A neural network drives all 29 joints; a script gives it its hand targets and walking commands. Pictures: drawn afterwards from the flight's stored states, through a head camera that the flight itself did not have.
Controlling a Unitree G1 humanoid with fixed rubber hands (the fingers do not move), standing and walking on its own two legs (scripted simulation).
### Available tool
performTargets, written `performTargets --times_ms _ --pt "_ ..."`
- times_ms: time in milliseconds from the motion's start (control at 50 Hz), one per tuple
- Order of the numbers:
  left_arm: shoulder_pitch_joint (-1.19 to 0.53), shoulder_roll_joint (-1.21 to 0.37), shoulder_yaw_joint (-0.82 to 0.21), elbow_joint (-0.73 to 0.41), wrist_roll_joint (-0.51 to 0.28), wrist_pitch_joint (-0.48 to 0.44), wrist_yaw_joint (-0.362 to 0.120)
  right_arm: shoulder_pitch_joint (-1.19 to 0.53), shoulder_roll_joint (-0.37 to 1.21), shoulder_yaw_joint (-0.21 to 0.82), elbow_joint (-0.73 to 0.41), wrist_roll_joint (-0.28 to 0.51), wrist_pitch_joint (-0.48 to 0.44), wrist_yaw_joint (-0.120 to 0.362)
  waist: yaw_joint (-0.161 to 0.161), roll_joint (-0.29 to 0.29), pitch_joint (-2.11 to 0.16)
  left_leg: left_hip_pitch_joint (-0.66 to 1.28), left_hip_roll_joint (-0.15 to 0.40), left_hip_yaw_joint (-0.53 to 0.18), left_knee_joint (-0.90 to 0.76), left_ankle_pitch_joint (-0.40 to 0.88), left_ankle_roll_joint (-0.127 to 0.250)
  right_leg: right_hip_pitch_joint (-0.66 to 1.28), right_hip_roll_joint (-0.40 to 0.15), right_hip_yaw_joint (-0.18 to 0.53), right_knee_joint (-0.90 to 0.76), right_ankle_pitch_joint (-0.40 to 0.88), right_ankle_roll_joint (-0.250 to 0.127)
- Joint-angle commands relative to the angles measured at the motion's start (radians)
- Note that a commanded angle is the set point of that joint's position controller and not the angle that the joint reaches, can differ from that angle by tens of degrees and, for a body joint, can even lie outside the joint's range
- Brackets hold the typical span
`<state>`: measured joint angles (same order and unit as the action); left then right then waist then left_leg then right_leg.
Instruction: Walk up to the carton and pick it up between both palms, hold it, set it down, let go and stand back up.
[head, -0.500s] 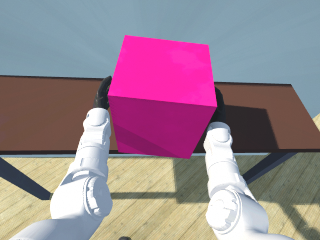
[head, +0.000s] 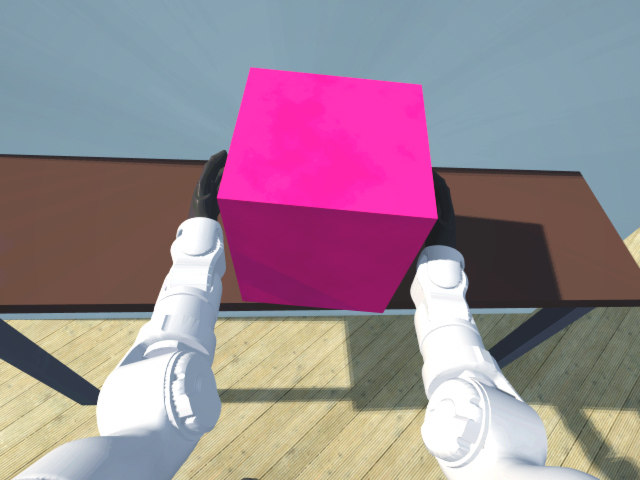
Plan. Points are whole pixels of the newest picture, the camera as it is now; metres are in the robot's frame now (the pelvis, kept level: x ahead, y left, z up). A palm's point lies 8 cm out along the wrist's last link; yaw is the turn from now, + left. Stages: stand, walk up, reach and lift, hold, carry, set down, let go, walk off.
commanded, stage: reach and lift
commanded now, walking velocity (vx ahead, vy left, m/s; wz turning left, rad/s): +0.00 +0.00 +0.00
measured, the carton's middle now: (323, 203) +0.44 +0.03 +0.07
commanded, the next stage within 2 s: none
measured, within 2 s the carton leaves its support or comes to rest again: neither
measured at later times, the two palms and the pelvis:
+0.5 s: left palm (205, 212) +0.40 +0.18 +0.07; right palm (444, 230) +0.39 -0.12 +0.10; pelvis -0.01 +0.00 +0.00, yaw +0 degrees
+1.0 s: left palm (194, 202) +0.38 +0.18 +0.11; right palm (451, 224) +0.38 -0.12 +0.13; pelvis -0.03 +0.00 +0.00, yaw +0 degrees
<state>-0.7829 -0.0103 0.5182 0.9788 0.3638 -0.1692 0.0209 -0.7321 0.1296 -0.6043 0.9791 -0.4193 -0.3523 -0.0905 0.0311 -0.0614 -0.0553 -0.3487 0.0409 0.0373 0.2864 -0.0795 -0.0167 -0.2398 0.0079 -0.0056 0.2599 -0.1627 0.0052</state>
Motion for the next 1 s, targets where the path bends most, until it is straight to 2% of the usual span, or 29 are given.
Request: performTargets --times_ms 0,20,40,60,80,140,160,200,280,300,340,380,460,500,540,560,580,600,680,700,740,760,820,840,880,900,920,940,980 --pt "-0.654 -0.537 -0.303 -0.039 0.021 -0.072 -0.109 -0.706 0.477 0.364 -0.021 -0.067 -0.104 0.140 0.011 0.070 -0.661 0.378 -0.025 0.125 0.058 0.381 -0.042 0.176 0.022 -0.112 0.030 0.443 0.034" --pt "-0.657 -0.529 -0.315 -0.023 0.008 -0.075 -0.106 -0.702 0.454 0.369 -0.010 -0.054 -0.114 0.138 -0.001 0.089 -0.664 0.371 -0.019 0.124 0.052 0.374 -0.042 0.172 0.020 -0.107 0.016 0.411 0.027" --pt "-0.647 -0.535 -0.316 -0.026 0.019 -0.083 -0.105 -0.697 0.473 0.372 -0.002 -0.056 -0.120 0.133 0.023 0.084 -0.670 0.374 -0.024 0.131 0.049 0.371 -0.036 0.186 0.016 -0.100 0.018 0.454 0.025" --pt "-0.664 -0.541 -0.304 -0.020 0.017 -0.090 -0.106 -0.710 0.470 0.367 0.001 -0.053 -0.121 0.132 0.014 0.079 -0.667 0.359 -0.025 0.128 0.051 0.377 -0.043 0.194 0.014 -0.095 0.028 0.484 0.030" --pt "-0.655 -0.521 -0.300 -0.010 0.021 -0.089 -0.104 -0.713 0.454 0.362 0.020 -0.044 -0.124 0.135 -0.001 0.089 -0.640 0.348 -0.028 0.121 0.049 0.366 -0.044 0.191 0.013 -0.091 0.019 0.452 0.025" --pt "-0.659 -0.565 -0.335 -0.028 0.008 -0.106 -0.098 -0.718 0.474 0.387 0.012 -0.039 -0.145 0.128 0.026 0.099 -0.701 0.380 -0.024 0.126 0.060 0.407 -0.046 0.177 0.015 -0.090 0.023 0.499 0.020" --pt "-0.666 -0.564 -0.346 -0.038 -0.001 -0.110 -0.099 -0.718 0.463 0.399 0.017 -0.039 -0.149 0.130 0.004 0.116 -0.709 0.374 -0.031 0.114 0.060 0.425 -0.049 0.183 0.012 -0.098 0.032 0.501 0.015" --pt "-0.682 -0.556 -0.372 -0.033 -0.009 -0.118 -0.098 -0.711 0.461 0.398 0.032 -0.049 -0.156 0.130 -0.007 0.105 -0.727 0.401 -0.028 0.121 0.065 0.425 -0.054 0.150 0.026 -0.110 0.017 0.477 0.025" --pt "-0.734 -0.554 -0.400 -0.034 -0.016 -0.138 -0.094 -0.727 0.452 0.387 0.098 -0.040 -0.168 0.123 -0.023 0.138 -0.713 0.396 -0.023 0.113 0.057 0.401 -0.066 0.101 0.025 -0.113 -0.002 0.424 0.017" --pt "-0.734 -0.554 -0.381 -0.023 -0.018 -0.136 -0.096 -0.712 0.436 0.372 0.104 -0.061 -0.168 0.120 -0.017 0.138 -0.690 0.395 -0.017 0.119 0.044 0.376 -0.061 0.112 0.015 -0.112 -0.008 0.406 0.005" --pt "-0.728 -0.551 -0.379 0.006 -0.032 -0.141 -0.097 -0.733 0.454 0.381 0.096 -0.049 -0.178 0.119 -0.004 0.088 -0.707 0.391 -0.019 0.119 0.039 0.352 -0.051 0.103 0.015 -0.101 -0.006 0.420 0.020" --pt "-0.714 -0.554 -0.396 0.007 -0.027 -0.137 -0.099 -0.740 0.453 0.404 0.092 -0.032 -0.179 0.117 0.009 0.130 -0.709 0.364 -0.022 0.121 0.026 0.352 -0.052 0.127 0.018 -0.101 -0.007 0.428 0.016" --pt "-0.753 -0.586 -0.417 -0.005 -0.047 -0.144 -0.087 -0.754 0.468 0.418 0.090 -0.032 -0.182 0.121 0.002 0.145 -0.757 0.408 -0.014 0.109 0.046 0.390 -0.055 0.093 0.029 -0.107 0.003 0.418 0.008" --pt "-0.722 -0.567 -0.412 0.028 -0.044 -0.141 -0.091 -0.766 0.469 0.438 0.111 -0.008 -0.172 0.116 0.010 0.095 -0.736 0.378 -0.026 0.114 0.049 0.368 -0.045 0.122 0.023 -0.092 0.004 0.432 0.020" --pt "-0.775 -0.555 -0.394 0.028 -0.059 -0.139 -0.096 -0.793 0.449 0.430 0.101 -0.004 -0.158 0.113 0.015 0.108 -0.721 0.359 -0.017 0.119 0.030 0.290 -0.034 0.116 0.020 -0.085 -0.006 0.366 0.020" --pt "-0.778 -0.539 -0.412 0.021 -0.077 -0.139 -0.094 -0.781 0.455 0.424 0.117 -0.001 -0.149 0.109 -0.003 0.103 -0.710 0.338 -0.021 0.116 0.021 0.272 -0.037 0.140 0.014 -0.089 0.006 0.358 0.030" --pt "-0.788 -0.528 -0.410 0.026 -0.083 -0.138 -0.095 -0.786 0.449 0.434 0.100 -0.005 -0.146 0.105 0.008 0.088 -0.702 0.325 -0.023 0.120 0.017 0.249 -0.025 0.136 0.014 -0.082 0.002 0.356 0.025" --pt "-0.816 -0.536 -0.412 0.014 -0.078 -0.140 -0.095 -0.769 0.461 0.426 0.124 0.004 -0.134 0.100 -0.005 0.089 -0.702 0.322 -0.024 0.115 0.006 0.227 -0.033 0.143 0.007 -0.083 -0.007 0.333 0.036" --pt "-0.814 -0.546 -0.431 -0.011 -0.101 -0.115 -0.085 -0.811 0.441 0.450 0.096 0.047 -0.114 0.098 0.002 0.124 -0.709 0.381 -0.023 0.103 0.018 0.242 -0.039 0.111 0.017 -0.080 -0.016 0.311 0.021" --pt "-0.818 -0.533 -0.443 -0.014 -0.114 -0.111 -0.079 -0.814 0.432 0.455 0.087 0.069 -0.110 0.100 -0.002 0.117 -0.696 0.379 -0.017 0.105 0.022 0.259 -0.038 0.106 0.014 -0.075 -0.008 0.306 0.028" --pt "-0.836 -0.558 -0.450 -0.036 -0.120 -0.088 -0.075 -0.811 0.434 0.460 0.087 0.084 -0.082 0.101 0.017 0.121 -0.718 0.373 -0.016 0.105 0.015 0.250 -0.040 0.127 0.017 -0.075 -0.005 0.306 0.020" --pt "-0.843 -0.550 -0.449 -0.034 -0.123 -0.075 -0.072 -0.820 0.446 0.471 0.084 0.100 -0.067 0.106 0.010 0.116 -0.713 0.390 -0.023 0.102 0.023 0.258 -0.039 0.109 0.023 -0.074 -0.012 0.282 0.020" --pt "-0.822 -0.577 -0.457 -0.042 -0.127 -0.035 -0.076 -0.819 0.443 0.487 0.081 0.139 -0.032 0.100 0.020 0.142 -0.680 0.410 -0.024 0.096 0.035 0.256 -0.041 0.104 0.023 -0.061 -0.019 0.271 0.020" --pt "-0.806 -0.569 -0.457 -0.028 -0.139 -0.016 -0.076 -0.834 0.436 0.508 0.056 0.157 -0.016 0.098 0.004 0.117 -0.665 0.428 -0.021 0.081 0.030 0.252 -0.036 0.097 0.026 -0.068 -0.022 0.263 0.030" --pt "-0.810 -0.576 -0.492 -0.098 -0.159 0.009 -0.077 -0.831 0.447 0.505 0.040 0.186 0.020 0.096 -0.002 0.114 -0.637 0.418 -0.022 0.071 0.022 0.212 -0.031 0.115 0.026 -0.058 -0.023 0.236 0.027" --pt "-0.826 -0.577 -0.493 -0.079 -0.171 0.024 -0.078 -0.843 0.452 0.513 0.019 0.196 0.035 0.093 -0.001 0.097 -0.653 0.428 -0.027 0.066 0.020 0.217 -0.028 0.116 0.029 -0.059 -0.030 0.217 0.025" --pt "-0.842 -0.597 -0.512 -0.135 -0.183 0.031 -0.078 -0.851 0.444 0.521 -0.008 0.195 0.046 0.091 0.008 0.113 -0.681 0.427 -0.030 0.068 0.024 0.213 -0.025 0.124 0.024 -0.054 -0.023 0.234 0.027" --pt "-0.859 -0.593 -0.524 -0.150 -0.199 0.044 -0.076 -0.865 0.461 0.540 -0.034 0.222 0.059 0.091 -0.007 0.091 -0.675 0.441 -0.028 0.058 0.032 0.248 -0.030 0.126 0.029 -0.053 -0.022 0.266 0.023" --pt "-0.851 -0.601 -0.558 -0.180 -0.198 0.080 -0.079 -0.867 0.446 0.552 -0.055 0.259 0.083 0.089 -0.012 0.100 -0.667 0.466 -0.033 0.047 0.038 0.252 -0.041 0.128 0.035 -0.052 -0.027 0.260 0.031"
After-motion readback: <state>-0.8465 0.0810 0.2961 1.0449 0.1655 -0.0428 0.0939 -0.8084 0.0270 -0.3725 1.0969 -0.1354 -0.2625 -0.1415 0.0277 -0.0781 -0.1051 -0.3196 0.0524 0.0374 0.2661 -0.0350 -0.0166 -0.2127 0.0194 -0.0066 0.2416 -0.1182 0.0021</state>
